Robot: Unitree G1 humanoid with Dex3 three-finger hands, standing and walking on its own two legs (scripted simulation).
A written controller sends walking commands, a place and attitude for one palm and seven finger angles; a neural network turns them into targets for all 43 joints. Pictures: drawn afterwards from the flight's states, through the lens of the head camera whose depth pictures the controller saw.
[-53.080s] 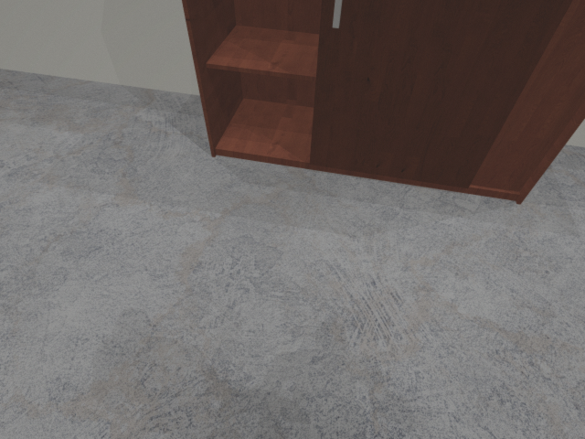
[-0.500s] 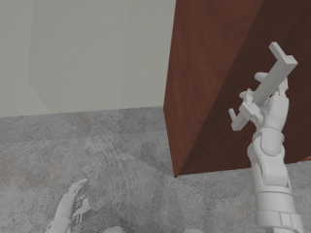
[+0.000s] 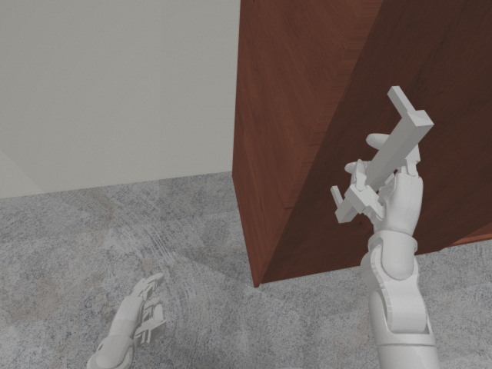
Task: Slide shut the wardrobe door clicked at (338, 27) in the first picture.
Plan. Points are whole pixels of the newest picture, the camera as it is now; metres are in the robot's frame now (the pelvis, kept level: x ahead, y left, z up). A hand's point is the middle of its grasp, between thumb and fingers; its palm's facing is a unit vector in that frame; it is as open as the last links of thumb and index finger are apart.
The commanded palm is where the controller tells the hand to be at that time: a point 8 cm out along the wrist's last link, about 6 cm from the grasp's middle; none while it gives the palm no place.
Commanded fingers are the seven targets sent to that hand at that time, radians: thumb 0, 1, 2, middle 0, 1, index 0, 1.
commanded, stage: step sideways, sliding the door along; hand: right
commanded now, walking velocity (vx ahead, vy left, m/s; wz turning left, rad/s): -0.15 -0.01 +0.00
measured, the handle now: (365, 166) +0.37 -0.22 +0.10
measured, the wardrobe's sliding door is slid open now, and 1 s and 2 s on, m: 0.00 0.00 0.00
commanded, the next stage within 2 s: stop walking and hold the door there in 1.02 s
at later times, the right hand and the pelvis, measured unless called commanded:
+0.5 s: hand (355, 183) +0.33 -0.18 +0.12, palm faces +0.46 +0.89 +0.04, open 6.0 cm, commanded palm +0.28 -0.07 +0.10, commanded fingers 0.00 -0.90 -0.90 0.45 1.40 0.45 1.40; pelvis +0.08 -0.03 +0.00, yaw -4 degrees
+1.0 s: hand (358, 174) +0.34 -0.19 +0.13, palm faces +0.54 +0.84 +0.05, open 5.6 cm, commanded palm +0.28 -0.14 +0.11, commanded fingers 0.00 -0.90 -0.90 0.45 1.40 0.45 1.40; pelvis +0.26 -0.06 -0.01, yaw -16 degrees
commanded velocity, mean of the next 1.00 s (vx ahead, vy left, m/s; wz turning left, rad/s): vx -0.19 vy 0.02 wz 0.25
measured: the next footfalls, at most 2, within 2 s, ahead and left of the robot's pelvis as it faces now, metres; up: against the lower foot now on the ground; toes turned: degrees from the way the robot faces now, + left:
left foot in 0.90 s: +0.28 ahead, +0.10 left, +0.04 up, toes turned -13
right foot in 0.96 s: +0.14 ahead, -0.13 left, +0.00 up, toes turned -29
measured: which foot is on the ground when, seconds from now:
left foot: down 0.00-0.76, up 0.78-0.88, down 0.90-0.96, up 0.98-1.00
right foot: down 0.00-0.88, up 0.90-0.94, down 0.96-1.00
